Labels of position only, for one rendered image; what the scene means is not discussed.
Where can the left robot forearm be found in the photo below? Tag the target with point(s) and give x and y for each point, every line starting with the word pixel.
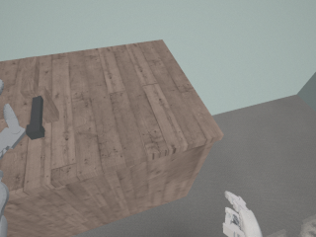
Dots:
pixel 4 197

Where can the counter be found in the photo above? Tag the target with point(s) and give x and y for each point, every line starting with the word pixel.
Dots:
pixel 124 131

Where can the tap lever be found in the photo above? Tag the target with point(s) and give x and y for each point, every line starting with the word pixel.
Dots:
pixel 35 130

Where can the robot right hand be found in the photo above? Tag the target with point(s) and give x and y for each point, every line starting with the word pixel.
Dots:
pixel 244 223

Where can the robot left hand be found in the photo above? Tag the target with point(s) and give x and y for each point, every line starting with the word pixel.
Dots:
pixel 9 137

